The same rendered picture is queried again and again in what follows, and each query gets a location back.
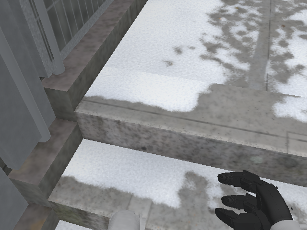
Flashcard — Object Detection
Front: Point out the robot right forearm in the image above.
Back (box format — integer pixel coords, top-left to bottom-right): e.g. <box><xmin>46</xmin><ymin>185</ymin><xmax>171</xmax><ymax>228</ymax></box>
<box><xmin>270</xmin><ymin>219</ymin><xmax>304</xmax><ymax>230</ymax></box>

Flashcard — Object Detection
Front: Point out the robot left thigh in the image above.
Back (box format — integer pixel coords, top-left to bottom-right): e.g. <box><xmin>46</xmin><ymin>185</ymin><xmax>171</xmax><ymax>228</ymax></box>
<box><xmin>107</xmin><ymin>209</ymin><xmax>146</xmax><ymax>230</ymax></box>

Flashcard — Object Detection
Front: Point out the right robot hand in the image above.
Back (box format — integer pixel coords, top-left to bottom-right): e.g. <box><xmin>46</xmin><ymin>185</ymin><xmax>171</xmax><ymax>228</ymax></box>
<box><xmin>215</xmin><ymin>170</ymin><xmax>293</xmax><ymax>230</ymax></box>

